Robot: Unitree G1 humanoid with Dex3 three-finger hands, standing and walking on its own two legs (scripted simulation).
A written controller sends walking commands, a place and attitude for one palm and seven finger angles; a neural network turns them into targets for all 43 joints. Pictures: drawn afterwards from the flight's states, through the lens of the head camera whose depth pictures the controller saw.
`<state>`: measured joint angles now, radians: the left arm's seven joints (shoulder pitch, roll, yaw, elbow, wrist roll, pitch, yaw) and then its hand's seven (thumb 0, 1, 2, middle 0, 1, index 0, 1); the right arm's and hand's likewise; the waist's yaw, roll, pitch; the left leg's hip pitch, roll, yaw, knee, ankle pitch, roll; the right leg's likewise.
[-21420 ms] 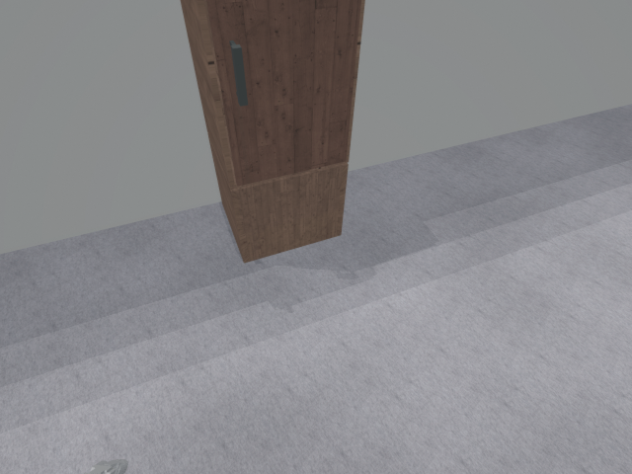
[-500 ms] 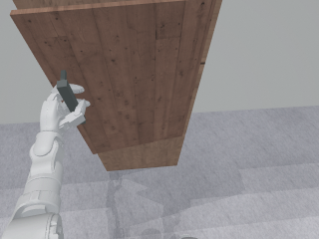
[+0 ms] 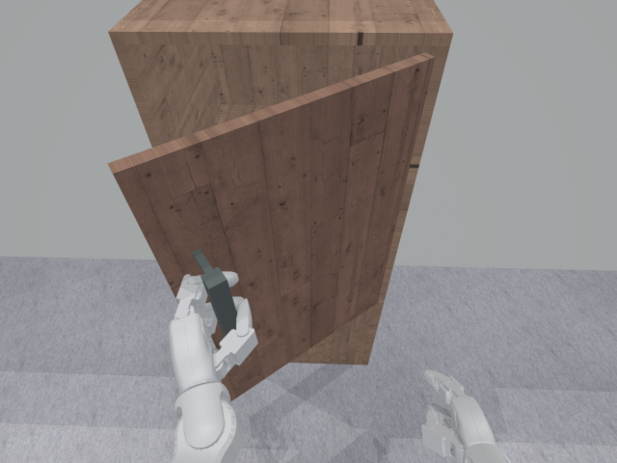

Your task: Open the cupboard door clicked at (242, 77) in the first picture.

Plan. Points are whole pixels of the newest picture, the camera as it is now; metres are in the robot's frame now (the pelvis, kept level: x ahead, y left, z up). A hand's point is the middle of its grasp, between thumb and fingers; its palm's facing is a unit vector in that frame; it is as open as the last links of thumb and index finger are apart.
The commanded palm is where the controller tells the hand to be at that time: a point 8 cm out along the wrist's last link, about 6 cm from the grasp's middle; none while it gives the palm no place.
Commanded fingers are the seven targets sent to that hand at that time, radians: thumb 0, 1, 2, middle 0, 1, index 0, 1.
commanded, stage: pull the door open along its arc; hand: left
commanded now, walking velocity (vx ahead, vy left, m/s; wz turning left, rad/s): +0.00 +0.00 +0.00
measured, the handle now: (218, 301) +0.30 +0.14 +0.07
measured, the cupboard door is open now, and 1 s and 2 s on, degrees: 37 37 39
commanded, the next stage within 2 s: open thumb and fingers to let go in 0.04 s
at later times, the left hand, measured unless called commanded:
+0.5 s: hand (254, 336) +0.26 +0.08 +0.07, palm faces +0.42 -0.91 -0.02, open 9.3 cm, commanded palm +0.21 +0.13 +0.07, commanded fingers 0.00 -0.43 0.33 -0.31 -1.21 -0.31 -1.21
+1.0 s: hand (249, 336) +0.26 +0.09 +0.07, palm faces +0.36 -0.93 +0.02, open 15.1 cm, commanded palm +0.21 +0.14 +0.07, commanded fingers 0.00 -0.50 0.30 -0.15 -0.30 -0.15 -0.30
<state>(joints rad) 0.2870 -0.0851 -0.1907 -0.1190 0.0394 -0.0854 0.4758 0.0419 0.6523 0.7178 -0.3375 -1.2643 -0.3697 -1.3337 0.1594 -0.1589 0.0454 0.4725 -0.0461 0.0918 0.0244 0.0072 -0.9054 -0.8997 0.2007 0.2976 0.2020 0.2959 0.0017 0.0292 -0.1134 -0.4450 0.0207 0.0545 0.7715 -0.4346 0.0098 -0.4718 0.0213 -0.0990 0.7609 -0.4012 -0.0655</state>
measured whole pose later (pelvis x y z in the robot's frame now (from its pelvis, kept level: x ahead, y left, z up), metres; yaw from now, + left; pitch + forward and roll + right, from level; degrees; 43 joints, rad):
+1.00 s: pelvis -0.03 +0.01 -0.01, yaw +0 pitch +5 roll +0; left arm 0.11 -0.09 -0.22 0.08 0.07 -0.17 0.55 -0.01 -0.50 0.30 -0.28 -0.67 -0.30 -0.65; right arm 0.19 -0.18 0.03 0.55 -0.06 0.02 -0.01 0.01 -0.91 -0.90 0.20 0.30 0.20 0.30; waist 0.01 0.03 -0.09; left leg -0.51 -0.02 0.01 0.83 -0.41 0.02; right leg -0.53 0.01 -0.10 0.81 -0.37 -0.06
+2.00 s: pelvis -0.01 +0.01 -0.02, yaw +0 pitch +8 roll -1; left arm 0.57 0.14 -0.09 -0.34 -0.11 -0.23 -0.03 -0.01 -0.50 0.30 -0.15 -0.30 -0.15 -0.30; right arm 0.27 -0.23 0.03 0.42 0.00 -0.09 -0.02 0.01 -0.90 -0.90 0.20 0.30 0.20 0.30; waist 0.02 0.05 -0.10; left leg -0.58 -0.01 0.01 0.93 -0.49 0.03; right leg -0.60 0.01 -0.10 0.90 -0.45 -0.05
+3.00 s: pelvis -0.01 +0.03 +0.01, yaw +0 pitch +1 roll -2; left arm 0.59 0.30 0.15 -0.46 -0.11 -0.05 0.03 -0.01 -0.34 0.37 -0.16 -0.30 -0.16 -0.30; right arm 0.26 -0.22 0.06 0.52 0.02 -0.17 -0.10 0.01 -0.90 -0.90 0.20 0.30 0.20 0.30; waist 0.05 0.06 -0.06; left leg -0.35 -0.01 0.01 0.75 -0.42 0.04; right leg -0.35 0.02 -0.09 0.69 -0.35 -0.03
